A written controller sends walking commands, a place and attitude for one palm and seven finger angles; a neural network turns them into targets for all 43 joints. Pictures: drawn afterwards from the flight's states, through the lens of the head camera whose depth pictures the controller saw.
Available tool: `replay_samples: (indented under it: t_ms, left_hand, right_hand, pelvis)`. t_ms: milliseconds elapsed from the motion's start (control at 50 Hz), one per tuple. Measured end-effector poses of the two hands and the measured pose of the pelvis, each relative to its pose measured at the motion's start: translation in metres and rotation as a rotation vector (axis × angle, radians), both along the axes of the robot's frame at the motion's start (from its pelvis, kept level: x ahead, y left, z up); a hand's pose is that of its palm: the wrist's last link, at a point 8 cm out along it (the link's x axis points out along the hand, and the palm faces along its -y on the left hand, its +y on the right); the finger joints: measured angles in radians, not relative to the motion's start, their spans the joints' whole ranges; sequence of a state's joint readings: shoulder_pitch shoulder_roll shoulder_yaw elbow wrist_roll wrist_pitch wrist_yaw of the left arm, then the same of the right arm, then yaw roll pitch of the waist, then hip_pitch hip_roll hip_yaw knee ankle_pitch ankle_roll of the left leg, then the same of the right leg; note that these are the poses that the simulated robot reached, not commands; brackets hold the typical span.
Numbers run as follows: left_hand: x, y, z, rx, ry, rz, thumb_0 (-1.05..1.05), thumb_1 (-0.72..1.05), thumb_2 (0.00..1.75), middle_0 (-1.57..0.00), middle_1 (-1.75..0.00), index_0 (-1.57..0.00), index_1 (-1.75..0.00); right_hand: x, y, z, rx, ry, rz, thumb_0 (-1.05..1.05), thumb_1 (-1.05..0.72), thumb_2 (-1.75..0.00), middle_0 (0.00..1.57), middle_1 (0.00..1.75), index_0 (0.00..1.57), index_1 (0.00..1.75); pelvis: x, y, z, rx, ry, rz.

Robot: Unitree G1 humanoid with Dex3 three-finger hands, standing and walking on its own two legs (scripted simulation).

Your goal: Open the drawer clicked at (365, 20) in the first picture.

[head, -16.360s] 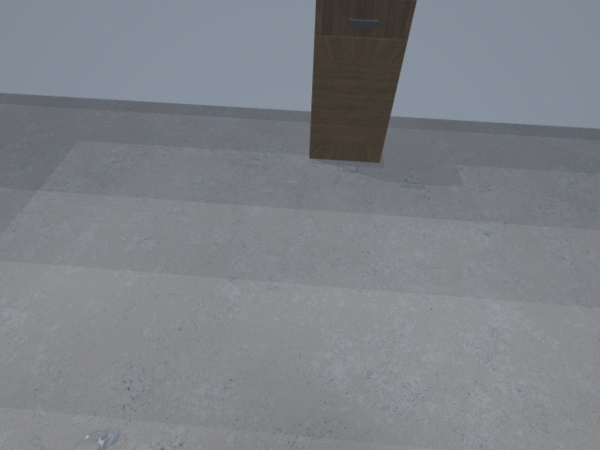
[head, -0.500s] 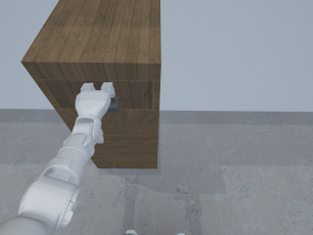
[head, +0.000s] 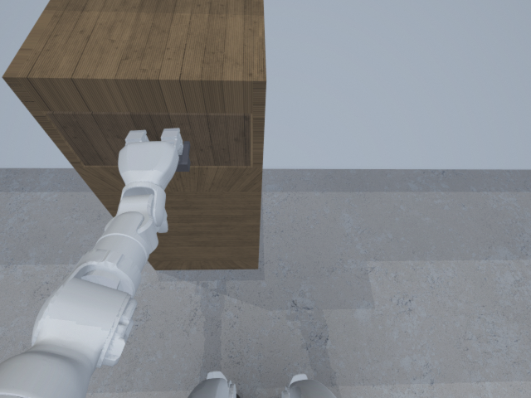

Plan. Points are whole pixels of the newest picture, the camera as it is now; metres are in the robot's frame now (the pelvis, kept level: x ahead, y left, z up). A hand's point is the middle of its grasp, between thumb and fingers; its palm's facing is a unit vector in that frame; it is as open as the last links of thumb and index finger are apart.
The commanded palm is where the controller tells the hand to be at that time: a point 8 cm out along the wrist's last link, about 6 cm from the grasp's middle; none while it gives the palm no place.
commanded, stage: lower the fingers behind the handle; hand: left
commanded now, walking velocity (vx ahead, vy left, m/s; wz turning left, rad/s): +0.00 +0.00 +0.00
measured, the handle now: (157, 154) +0.53 +0.16 +0.00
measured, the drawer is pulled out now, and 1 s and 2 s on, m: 0.00 0.00 0.04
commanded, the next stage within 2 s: close the thumb around the handle in 0.62 s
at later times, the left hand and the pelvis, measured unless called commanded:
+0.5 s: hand (161, 187) +0.47 +0.16 -0.02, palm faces -0.04 -0.03 -1.00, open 13.8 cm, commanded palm +0.45 +0.15 +0.03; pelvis +0.00 +0.01 -0.01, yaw +0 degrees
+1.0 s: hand (160, 187) +0.47 +0.16 -0.02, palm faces -0.03 -0.03 -1.00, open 11.7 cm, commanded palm +0.45 +0.15 +0.03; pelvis +0.00 +0.01 -0.01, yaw +0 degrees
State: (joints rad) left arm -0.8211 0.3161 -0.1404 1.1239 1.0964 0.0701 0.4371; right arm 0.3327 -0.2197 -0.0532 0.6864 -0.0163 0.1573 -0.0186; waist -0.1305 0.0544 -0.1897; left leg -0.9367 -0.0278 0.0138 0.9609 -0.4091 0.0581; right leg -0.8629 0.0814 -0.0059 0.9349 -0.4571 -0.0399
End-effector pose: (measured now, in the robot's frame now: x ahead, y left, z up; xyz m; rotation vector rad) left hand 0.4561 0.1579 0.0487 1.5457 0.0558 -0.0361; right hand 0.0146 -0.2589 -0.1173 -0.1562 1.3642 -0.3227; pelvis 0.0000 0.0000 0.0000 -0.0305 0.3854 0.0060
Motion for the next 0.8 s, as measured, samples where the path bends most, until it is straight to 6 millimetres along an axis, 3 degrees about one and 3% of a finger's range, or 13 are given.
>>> replay_samples:
  t_ms: [140,300,520,800]
  left_hand:
    - [-0.003,0.004,-0.008,-0.007,-0.012,-0.041,0.00,-0.48,0.30,-0.32,-1.20,-0.30,-1.21]
    - [-0.007,0.003,-0.017,-0.001,-0.048,-0.039,0.00,-0.48,0.30,-0.30,-1.20,-0.30,-1.20]
    - [-0.002,0.001,-0.016,-0.007,-0.017,-0.011,0.00,-0.48,0.30,-0.31,-1.20,-0.32,-1.20]
    - [-0.003,0.003,-0.017,-0.011,-0.036,-0.036,0.00,-0.47,0.31,-0.30,-1.20,-0.32,-1.20]
  right_hand:
    - [-0.008,0.000,-0.003,-0.008,0.023,-0.004,0.01,-0.91,-0.89,0.20,0.30,0.21,0.30]
    - [-0.001,0.002,-0.011,-0.001,0.027,0.012,0.01,-0.91,-0.89,0.20,0.30,0.21,0.30]
    - [0.012,0.008,-0.009,0.001,-0.011,0.014,0.01,-0.91,-0.89,0.20,0.30,0.21,0.30]
    - [0.006,0.006,-0.007,-0.006,0.014,0.009,0.01,-0.91,-0.89,0.20,0.30,0.21,0.30]
  pelvis:
    - [0.002,0.001,-0.004,-0.004,0.014,-0.004]
    - [0.000,0.004,-0.010,-0.011,0.027,0.005]
    - [0.001,0.006,-0.008,-0.011,0.022,0.000]
    - [0.004,0.006,-0.008,-0.012,0.024,-0.001]
